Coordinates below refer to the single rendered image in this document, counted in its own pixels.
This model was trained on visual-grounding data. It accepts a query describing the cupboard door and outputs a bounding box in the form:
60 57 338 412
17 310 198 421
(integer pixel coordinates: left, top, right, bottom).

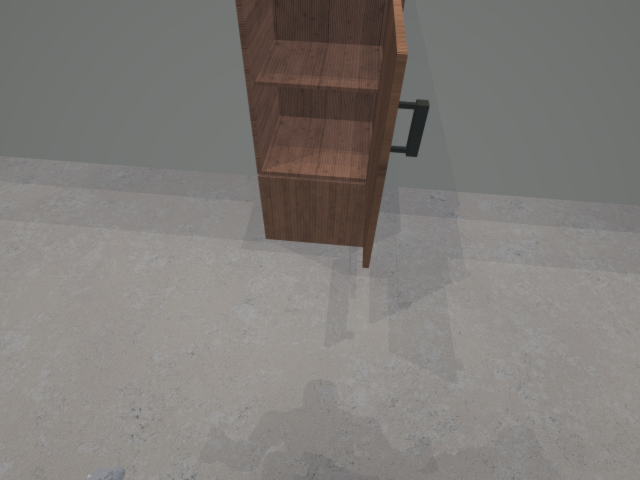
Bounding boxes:
362 0 408 268

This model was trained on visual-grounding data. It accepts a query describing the handle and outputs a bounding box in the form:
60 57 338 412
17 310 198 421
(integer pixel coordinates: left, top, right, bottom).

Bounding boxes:
390 99 430 157

